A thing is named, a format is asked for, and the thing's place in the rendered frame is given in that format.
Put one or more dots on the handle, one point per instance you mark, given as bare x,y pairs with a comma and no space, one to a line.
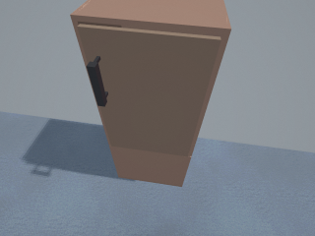
97,83

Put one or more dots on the cupboard door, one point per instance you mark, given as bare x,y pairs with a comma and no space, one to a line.
156,83

